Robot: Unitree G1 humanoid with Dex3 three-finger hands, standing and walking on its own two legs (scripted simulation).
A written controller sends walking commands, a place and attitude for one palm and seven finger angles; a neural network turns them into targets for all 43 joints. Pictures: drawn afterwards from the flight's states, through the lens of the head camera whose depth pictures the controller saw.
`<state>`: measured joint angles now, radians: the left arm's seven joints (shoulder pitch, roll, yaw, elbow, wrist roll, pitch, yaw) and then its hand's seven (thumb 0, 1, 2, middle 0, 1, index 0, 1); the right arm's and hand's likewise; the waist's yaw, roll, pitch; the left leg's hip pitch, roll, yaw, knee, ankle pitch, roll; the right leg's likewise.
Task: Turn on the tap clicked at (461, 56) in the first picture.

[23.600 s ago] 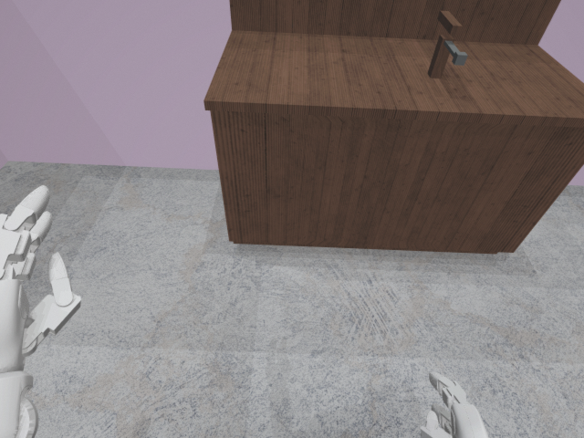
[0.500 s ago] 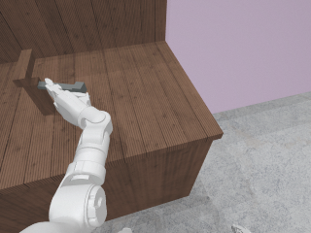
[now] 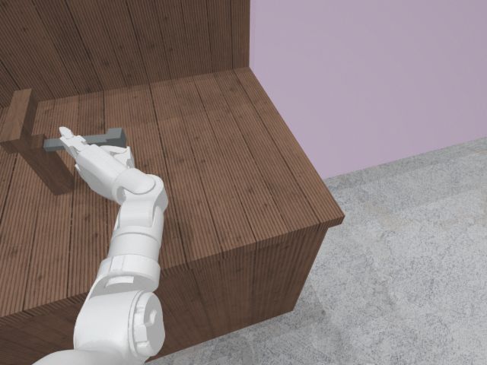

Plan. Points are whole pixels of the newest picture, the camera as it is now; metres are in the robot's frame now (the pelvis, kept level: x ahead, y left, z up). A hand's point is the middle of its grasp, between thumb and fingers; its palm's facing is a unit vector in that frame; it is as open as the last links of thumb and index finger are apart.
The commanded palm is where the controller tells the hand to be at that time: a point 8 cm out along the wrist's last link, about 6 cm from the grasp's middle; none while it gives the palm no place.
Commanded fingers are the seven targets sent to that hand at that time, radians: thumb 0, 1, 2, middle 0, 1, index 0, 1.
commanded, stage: lift the hand up off the lever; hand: left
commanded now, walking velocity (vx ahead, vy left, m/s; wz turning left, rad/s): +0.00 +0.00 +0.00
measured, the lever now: (116, 139) +0.47 +0.23 +0.12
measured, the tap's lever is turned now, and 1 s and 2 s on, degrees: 80 80 80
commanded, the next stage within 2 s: none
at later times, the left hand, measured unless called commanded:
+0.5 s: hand (122, 149) +0.43 +0.20 +0.14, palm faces +0.81 -0.58 -0.09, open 7.8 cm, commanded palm +0.37 +0.20 +0.14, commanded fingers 0.00 0.90 0.90 -0.15 -0.15 -0.15 -0.15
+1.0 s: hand (115, 143) +0.42 +0.20 +0.16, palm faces +0.80 -0.59 -0.08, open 7.8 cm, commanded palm +0.36 +0.21 +0.16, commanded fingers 0.00 0.90 0.90 -0.15 -0.15 -0.15 -0.15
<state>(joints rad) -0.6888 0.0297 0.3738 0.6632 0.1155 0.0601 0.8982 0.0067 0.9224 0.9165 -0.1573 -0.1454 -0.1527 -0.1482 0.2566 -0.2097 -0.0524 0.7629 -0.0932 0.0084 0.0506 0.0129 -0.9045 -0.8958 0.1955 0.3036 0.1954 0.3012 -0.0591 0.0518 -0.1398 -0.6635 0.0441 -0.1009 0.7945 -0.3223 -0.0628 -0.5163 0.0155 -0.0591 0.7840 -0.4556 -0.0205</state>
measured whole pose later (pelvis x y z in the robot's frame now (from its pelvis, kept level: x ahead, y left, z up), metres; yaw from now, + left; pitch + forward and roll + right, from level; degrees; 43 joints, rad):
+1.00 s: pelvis +0.00 +0.00 +0.01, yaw +1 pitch +6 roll -1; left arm -0.67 0.01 0.30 0.53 0.08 0.22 0.86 0.02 0.90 0.89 -0.16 -0.14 -0.15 -0.15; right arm 0.19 -0.21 -0.03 0.78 -0.07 0.00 0.02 0.01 -0.90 -0.90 0.20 0.30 0.20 0.30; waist -0.02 0.05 -0.11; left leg -0.52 0.04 -0.11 0.68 -0.27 -0.06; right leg -0.36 0.01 -0.07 0.67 -0.41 -0.02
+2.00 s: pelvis -0.01 +0.00 +0.02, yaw +1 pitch +1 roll -1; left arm -0.61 -0.02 0.24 0.35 0.02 0.35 0.83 0.02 0.90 0.89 -0.16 -0.15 -0.15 -0.15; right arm 0.10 -0.19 -0.01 0.79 -0.04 0.01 0.01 0.02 -0.90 -0.90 0.20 0.30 0.20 0.30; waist 0.03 0.05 -0.09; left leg -0.37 0.03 -0.09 0.58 -0.22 -0.06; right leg -0.23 0.00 -0.06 0.57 -0.36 -0.01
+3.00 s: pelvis +0.00 +0.02 +0.04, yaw -2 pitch -5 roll -1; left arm 0.18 0.30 0.16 -0.20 -0.06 -0.07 0.09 0.02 0.89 0.89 -0.19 -0.23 -0.19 -0.24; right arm 0.15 -0.19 0.04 0.62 -0.01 -0.03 -0.06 0.02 -0.90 -0.90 0.20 0.30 0.20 0.30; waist 0.04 0.06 0.02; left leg -0.16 0.04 -0.03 0.45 -0.20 -0.03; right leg -0.02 0.00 0.00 0.39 -0.29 0.01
